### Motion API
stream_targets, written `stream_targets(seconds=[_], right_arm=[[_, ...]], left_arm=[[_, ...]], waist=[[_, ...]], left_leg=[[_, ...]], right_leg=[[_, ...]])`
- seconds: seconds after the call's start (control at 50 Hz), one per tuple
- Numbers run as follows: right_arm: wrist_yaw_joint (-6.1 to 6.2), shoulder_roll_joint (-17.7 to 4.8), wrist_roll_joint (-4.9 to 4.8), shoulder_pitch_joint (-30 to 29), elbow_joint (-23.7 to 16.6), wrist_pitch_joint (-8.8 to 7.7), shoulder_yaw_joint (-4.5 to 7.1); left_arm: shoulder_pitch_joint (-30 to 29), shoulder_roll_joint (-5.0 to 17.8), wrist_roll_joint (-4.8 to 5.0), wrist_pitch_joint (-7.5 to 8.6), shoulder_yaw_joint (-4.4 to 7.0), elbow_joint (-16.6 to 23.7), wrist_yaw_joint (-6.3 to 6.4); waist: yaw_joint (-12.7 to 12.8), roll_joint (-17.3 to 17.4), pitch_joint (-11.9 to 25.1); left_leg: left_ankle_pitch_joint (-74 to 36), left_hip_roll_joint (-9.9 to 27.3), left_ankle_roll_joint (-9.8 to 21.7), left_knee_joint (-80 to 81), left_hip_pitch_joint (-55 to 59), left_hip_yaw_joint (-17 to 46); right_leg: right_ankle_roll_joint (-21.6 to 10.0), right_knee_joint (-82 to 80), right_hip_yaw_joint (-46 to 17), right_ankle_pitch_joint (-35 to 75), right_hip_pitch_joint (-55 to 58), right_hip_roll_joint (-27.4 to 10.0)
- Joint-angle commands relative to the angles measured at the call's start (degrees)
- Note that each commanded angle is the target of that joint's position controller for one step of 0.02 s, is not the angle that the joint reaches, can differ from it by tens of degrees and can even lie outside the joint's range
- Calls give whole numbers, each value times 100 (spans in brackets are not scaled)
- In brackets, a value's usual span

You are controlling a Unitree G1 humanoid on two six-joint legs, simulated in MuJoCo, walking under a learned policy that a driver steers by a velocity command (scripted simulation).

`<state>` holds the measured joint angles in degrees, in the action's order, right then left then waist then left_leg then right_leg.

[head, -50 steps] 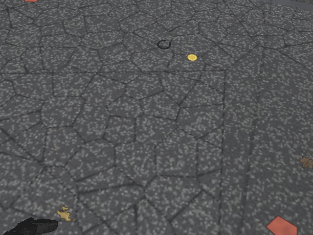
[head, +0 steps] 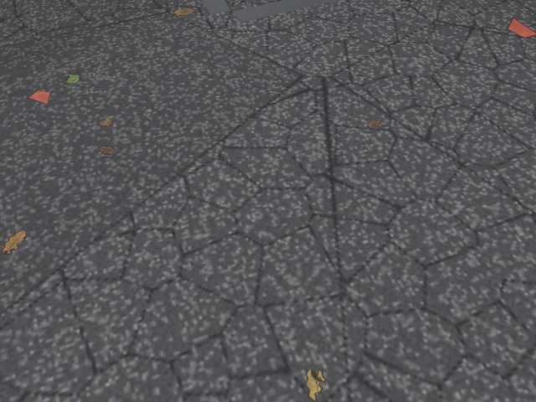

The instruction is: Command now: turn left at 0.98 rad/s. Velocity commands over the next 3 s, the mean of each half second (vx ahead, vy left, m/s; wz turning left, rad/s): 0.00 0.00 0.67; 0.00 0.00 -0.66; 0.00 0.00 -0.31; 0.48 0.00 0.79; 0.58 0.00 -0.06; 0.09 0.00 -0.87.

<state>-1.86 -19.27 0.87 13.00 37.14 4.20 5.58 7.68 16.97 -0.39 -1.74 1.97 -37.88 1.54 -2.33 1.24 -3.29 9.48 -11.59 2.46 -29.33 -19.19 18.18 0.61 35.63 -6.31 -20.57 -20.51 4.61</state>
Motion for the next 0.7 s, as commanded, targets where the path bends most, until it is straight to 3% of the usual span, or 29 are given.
stream_targets(seconds=[0.02,0.04,0.06,0.08,0.1,0.12,0.14,0.18,0.24,0.3,0.36,0.4,0.42,0.44,0.46,0.48,0.5,0.54,0.58,0.62,0.7], right_arm=[[34,-705,-106,-327,-422,-126,198],[73,-272,-175,46,-474,-159,100],[116,-739,65,39,-401,-166,204],[86,-1016,146,-134,-350,-148,289],[24,-927,134,9,-245,-113,284],[-42,-824,100,200,-150,-59,263],[-112,-765,42,358,-76,-19,239],[-163,-674,-34,187,-107,11,173],[-201,-508,-36,-296,-274,39,80],[-229,-331,-48,-519,-398,52,-12],[-118,-176,-102,-336,-317,13,-105],[-11,-65,-70,-86,-156,-31,-171],[49,33,22,169,4,-84,-233],[120,-79,166,319,122,-161,-270],[184,-593,194,134,-14,-237,-249],[268,-632,64,-76,5,-259,-193],[289,-567,69,-371,-32,-270,-207],[376,-528,33,-566,-32,-230,-221],[437,-318,13,-606,-70,-212,-271],[464,-173,46,-653,-107,-209,-298],[479,-179,102,-558,-29,-267,-259]], left_arm=[[570,841,-16,140,243,237,167],[386,1413,-85,114,345,383,199],[-2,1444,-158,72,357,476,145],[-63,982,-152,51,248,499,117],[-282,674,-114,45,159,519,87],[-444,596,-100,47,125,562,82],[-498,576,-104,51,113,596,111],[-235,581,-122,66,123,559,116],[304,723,-132,83,214,398,98],[530,818,-142,115,287,282,11],[495,913,-134,148,314,133,-118],[389,862,-64,112,268,34,-182],[300,706,26,86,193,-27,-217],[560,322,68,114,66,-101,-274],[915,-246,47,137,-104,72,-373],[636,211,39,8,23,-30,-325],[606,530,103,-54,141,-49,-328],[783,794,72,-107,320,-226,-306],[1063,690,0,-168,350,-390,-297],[1001,557,14,-219,346,-364,-311],[633,350,-10,-299,306,-99,-419]], waist=[[416,212,682],[195,-1112,896],[198,-1193,560],[153,-799,425],[28,-644,324],[-64,-704,330],[-66,-867,347],[107,-858,322],[426,-950,332],[536,-1061,492],[436,-1288,722],[244,-1310,684],[24,-1094,655],[83,-546,926],[350,984,1086],[67,1048,937],[153,1015,620],[235,988,310],[286,847,357],[248,715,340],[127,715,245]], left_leg=[[700,877,92,300,-437,1473],[2260,84,-295,-1051,-1266,219],[2216,-31,-399,-2308,-1590,-799],[1857,473,-413,-3017,-1357,-903],[1537,538,-397,-3440,-1194,-987],[1300,581,-420,-3847,-1185,-1092],[1183,628,-466,-4157,-1264,-1245],[1106,800,-572,-3950,-1465,-1480],[1240,1057,-696,-3303,-1687,-1713],[1559,1170,-643,-2493,-1158,-1831],[1835,840,-417,-1468,-107,-2003],[1231,772,-275,-187,455,-2041],[137,843,-209,1175,1188,-2028],[-668,1512,-135,1627,2366,-1366],[-2574,3186,247,1287,2807,58],[-2713,3201,838,994,1630,-422],[-2626,3031,934,1000,1550,-664],[-2738,2726,793,993,1416,-1268],[-2840,2655,782,969,1417,-1664],[-2224,2679,803,1049,1445,-1844],[-1442,2883,842,1086,1512,-1975]], right_leg=[[-215,-1842,-392,394,1644,-544],[-715,-2359,-1914,-254,2293,-2155],[-1237,-2566,-2526,-6,1457,-2763],[-1332,-2356,-1918,641,1078,-2579],[-1218,-2191,-1193,1146,836,-2162],[-1095,-2088,-643,1499,871,-1860],[-1070,-2004,-262,1840,976,-1714],[-1062,-1906,160,2216,1335,-1670],[-1135,-1782,362,2701,1991,-1936],[-1186,-1563,610,3324,1981,-2080],[-1183,-1220,699,3892,1587,-1982],[-1097,-957,636,3992,1427,-1854],[-847,-773,702,3724,1067,-1708],[-435,-682,735,2729,371,-1522],[-20,-321,1061,-62,-385,-983],[-25,247,739,-1156,225,-821],[-55,913,690,-1194,-64,-637],[-56,2018,635,-901,-553,-537],[56,2639,725,-712,-644,-520],[173,2739,800,-542,-794,-580],[212,1941,918,-372,-828,-742]])
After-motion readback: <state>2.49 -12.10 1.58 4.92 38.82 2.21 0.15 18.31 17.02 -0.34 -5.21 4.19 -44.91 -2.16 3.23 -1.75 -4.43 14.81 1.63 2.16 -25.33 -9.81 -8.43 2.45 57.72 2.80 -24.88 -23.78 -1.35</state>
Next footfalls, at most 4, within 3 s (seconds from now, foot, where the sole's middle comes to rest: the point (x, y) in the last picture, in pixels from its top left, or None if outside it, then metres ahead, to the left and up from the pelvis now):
0.02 right None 0.07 -0.11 -0.77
0.44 left None -0.01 0.12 -0.77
0.88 right None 0.02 -0.09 -0.77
1.40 left None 0.10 0.08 -0.77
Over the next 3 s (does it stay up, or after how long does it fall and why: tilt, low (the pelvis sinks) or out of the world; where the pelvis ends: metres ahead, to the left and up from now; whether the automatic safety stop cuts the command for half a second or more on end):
stays up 0.58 0.18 0.00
